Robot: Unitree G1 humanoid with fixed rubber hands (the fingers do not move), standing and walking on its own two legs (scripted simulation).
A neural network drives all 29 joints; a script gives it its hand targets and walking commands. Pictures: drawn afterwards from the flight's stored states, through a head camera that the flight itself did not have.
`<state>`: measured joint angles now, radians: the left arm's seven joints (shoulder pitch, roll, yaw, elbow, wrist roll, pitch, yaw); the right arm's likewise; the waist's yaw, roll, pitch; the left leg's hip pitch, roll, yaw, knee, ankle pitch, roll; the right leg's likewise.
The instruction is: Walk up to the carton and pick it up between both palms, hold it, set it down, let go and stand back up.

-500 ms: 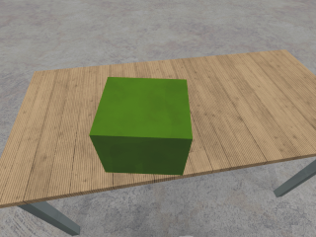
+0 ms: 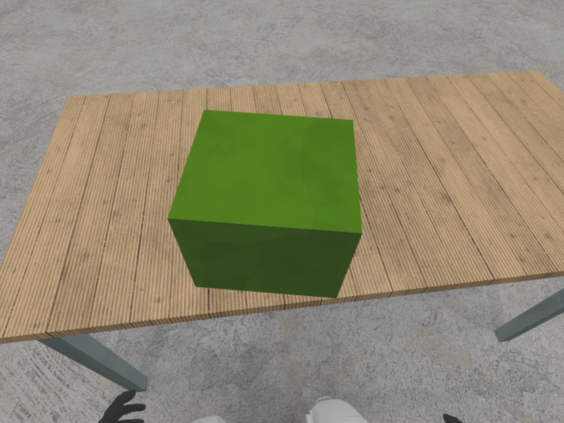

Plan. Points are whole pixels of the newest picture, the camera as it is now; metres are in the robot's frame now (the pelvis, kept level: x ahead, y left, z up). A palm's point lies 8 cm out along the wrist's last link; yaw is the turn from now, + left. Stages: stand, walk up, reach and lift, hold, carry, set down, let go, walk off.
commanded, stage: reach and lift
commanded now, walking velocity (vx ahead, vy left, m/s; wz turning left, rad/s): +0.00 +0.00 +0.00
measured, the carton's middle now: (271, 206) +0.43 +0.00 +0.02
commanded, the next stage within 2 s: none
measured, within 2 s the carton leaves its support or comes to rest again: neither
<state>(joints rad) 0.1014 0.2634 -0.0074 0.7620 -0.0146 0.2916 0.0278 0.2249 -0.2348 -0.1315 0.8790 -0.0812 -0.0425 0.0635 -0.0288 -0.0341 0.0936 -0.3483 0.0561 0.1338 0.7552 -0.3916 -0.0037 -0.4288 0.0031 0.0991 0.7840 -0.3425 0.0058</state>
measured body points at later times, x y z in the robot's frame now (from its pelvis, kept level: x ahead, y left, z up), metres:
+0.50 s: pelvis +0.00 -0.01 +0.02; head +0.01 +0.01 +0.47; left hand +0.17 +0.23 -0.08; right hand +0.14 -0.24 -0.07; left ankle +0.01 +0.12 -0.71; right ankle +0.04 -0.13 -0.71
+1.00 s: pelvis +0.01 +0.00 +0.03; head +0.00 +0.02 +0.48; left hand +0.17 +0.24 -0.03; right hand +0.16 -0.21 -0.02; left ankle +0.01 +0.12 -0.71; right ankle +0.04 -0.13 -0.71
